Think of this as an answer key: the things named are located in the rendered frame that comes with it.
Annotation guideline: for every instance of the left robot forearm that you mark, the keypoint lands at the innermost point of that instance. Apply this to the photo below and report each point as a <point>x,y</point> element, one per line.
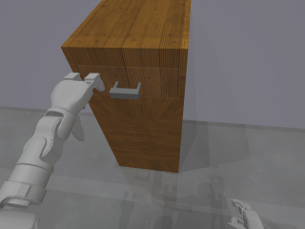
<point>29,178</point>

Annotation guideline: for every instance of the right robot hand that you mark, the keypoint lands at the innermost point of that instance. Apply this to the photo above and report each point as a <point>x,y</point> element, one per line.
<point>250,219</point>

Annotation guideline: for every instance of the left robot hand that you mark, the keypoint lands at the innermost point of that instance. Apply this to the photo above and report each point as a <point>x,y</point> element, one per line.
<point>72,94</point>

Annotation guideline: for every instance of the drawer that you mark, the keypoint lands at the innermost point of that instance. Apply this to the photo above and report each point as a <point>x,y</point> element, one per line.
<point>155,81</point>

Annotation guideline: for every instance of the robot left upper arm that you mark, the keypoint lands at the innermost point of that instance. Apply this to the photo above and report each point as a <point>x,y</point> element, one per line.
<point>11,219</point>

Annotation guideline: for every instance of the handle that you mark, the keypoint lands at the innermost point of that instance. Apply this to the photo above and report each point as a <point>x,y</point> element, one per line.
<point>125,93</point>

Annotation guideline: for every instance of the cabinet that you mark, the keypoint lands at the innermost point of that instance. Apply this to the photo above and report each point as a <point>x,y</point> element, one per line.
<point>143,133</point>

